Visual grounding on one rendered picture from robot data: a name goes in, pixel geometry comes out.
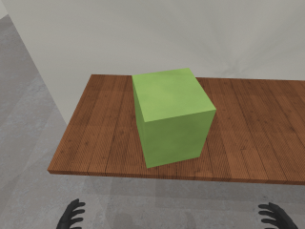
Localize table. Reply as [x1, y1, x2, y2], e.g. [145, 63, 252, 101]
[47, 74, 305, 186]

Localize carton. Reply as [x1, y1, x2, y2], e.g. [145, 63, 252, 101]
[132, 68, 216, 169]

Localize left robot hand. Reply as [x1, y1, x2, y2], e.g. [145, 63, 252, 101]
[56, 198, 86, 229]

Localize right robot hand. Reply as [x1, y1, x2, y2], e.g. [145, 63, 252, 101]
[258, 202, 298, 229]

